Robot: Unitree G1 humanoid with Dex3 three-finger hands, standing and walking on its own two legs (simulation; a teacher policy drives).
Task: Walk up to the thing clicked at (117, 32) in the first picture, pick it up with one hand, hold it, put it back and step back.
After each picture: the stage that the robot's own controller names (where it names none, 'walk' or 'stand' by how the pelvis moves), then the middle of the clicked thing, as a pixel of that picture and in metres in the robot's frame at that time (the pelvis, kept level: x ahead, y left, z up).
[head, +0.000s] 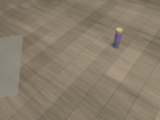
stand; (117, 38) +1.33 -0.36 -0.65
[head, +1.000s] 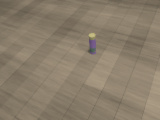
walk; (92, 44) +1.26 +0.02 -0.62
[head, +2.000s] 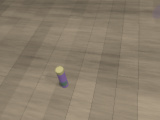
walk; (62, 77) +0.79 +0.29 -0.65
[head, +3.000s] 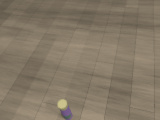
walk; (65, 110) +0.49 +0.24 -0.65
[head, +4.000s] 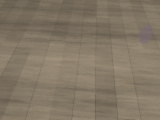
stand; out of the picture +0.36 +0.21 -0.64
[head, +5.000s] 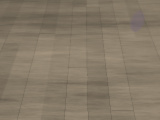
stand; out of the picture +0.32 +0.27 -0.64
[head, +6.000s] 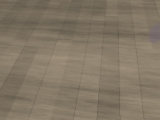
walk; out of the picture +0.35 +0.27 -0.65
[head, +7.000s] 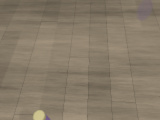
walk; out of the picture +0.34 +0.30 -0.59
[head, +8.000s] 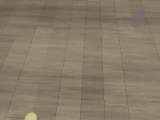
walk; out of the picture +0.36 +0.32 -0.59
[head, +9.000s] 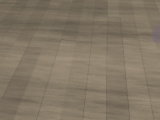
stand; out of the picture +0.34 +0.16 -0.64
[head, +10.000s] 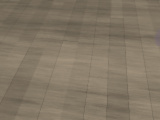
stand; out of the picture +0.32 +0.17 -0.66
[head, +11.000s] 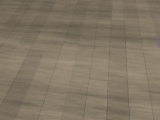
stand; out of the picture +0.31 +0.18 -0.66
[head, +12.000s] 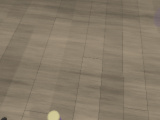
go down; out of the picture +0.33 +0.18 -0.60
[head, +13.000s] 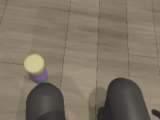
go down; (38, 71) +0.40 +0.19 -0.25
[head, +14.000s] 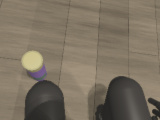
close in; (36, 68) +0.40 +0.19 -0.25
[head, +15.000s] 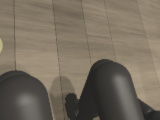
close in; out of the picture +0.40 +0.22 -0.16
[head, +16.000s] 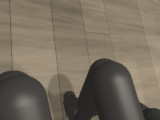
close; out of the picture +0.39 +0.23 -0.16
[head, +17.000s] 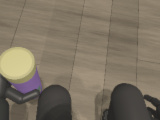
lift; (26, 79) +0.32 +0.20 -0.02
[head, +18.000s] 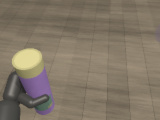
hold; (37, 86) +0.31 +0.16 +0.07
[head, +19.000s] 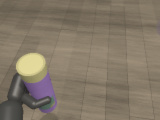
hold; (40, 87) +0.31 +0.16 +0.04
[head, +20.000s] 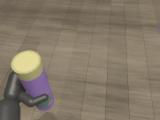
hold; (37, 85) +0.32 +0.17 +0.05
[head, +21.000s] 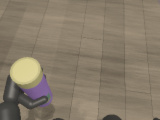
crouch; (36, 87) +0.32 +0.16 -0.02
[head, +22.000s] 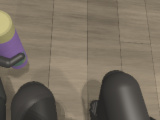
lower; (9, 46) +0.44 +0.20 -0.07
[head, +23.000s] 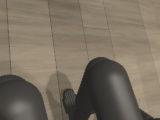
lower; out of the picture +0.40 +0.23 -0.16
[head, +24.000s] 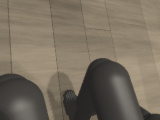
lower; out of the picture +0.40 +0.23 -0.16
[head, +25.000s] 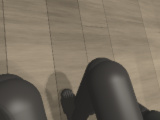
lower; out of the picture +0.40 +0.24 -0.16
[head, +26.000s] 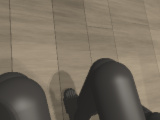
lower; out of the picture +0.38 +0.26 -0.16
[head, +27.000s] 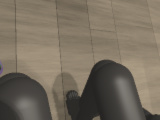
open; out of the picture +0.39 +0.23 -0.17
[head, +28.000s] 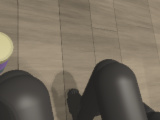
stand; out of the picture +0.38 +0.21 -0.17
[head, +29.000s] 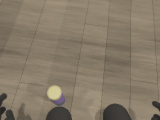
walk; (57, 96) +0.36 +0.16 -0.45
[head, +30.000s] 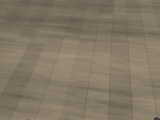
stand; out of the picture +0.32 +0.14 -0.59
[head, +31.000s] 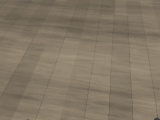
stand; out of the picture +0.31 +0.14 -0.60
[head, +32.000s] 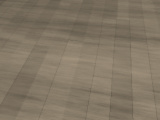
stand; out of the picture +0.32 +0.13 -0.63
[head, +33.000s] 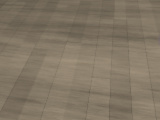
stand; out of the picture +0.32 +0.15 -0.66
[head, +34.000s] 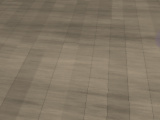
stand; out of the picture +0.31 +0.16 -0.66
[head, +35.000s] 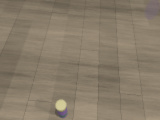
walk; (62, 109) +0.39 +0.12 -0.64
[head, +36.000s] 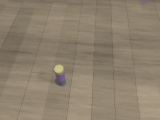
walk; (60, 76) +0.65 +0.22 -0.63
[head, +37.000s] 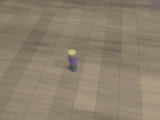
stand; (72, 61) +0.96 +0.16 -0.63
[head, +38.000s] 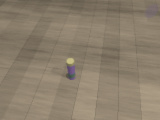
stand; (71, 69) +0.89 +0.15 -0.65
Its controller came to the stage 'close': yes
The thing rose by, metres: 0.68
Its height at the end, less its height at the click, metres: +0.00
